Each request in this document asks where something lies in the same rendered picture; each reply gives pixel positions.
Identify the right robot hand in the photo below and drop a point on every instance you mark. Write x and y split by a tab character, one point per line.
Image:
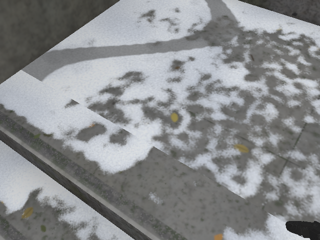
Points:
304	229

